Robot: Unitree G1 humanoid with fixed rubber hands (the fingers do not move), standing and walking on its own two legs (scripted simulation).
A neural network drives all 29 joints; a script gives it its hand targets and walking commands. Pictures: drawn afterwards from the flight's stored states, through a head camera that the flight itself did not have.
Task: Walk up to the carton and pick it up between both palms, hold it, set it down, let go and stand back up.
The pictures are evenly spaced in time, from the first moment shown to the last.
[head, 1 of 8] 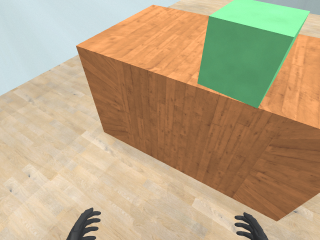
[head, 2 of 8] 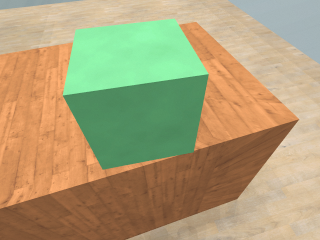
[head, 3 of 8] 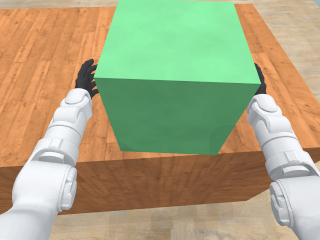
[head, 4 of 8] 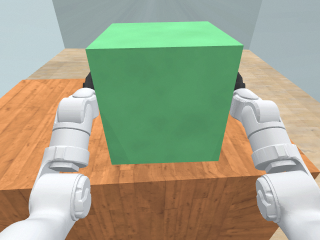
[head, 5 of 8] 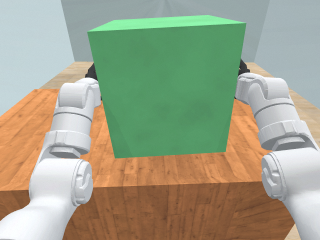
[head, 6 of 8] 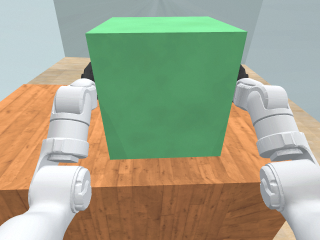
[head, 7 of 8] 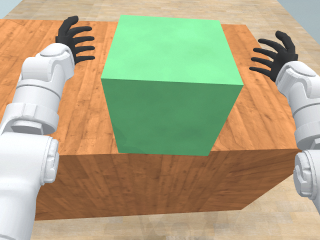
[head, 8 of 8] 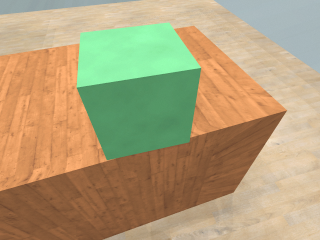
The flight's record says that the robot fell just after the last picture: no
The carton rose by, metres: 0.22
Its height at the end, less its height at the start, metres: +0.00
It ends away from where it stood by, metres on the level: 0.03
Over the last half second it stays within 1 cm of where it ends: yes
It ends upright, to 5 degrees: yes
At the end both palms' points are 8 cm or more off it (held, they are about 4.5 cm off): yes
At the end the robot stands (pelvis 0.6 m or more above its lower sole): yes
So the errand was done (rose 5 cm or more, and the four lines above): yes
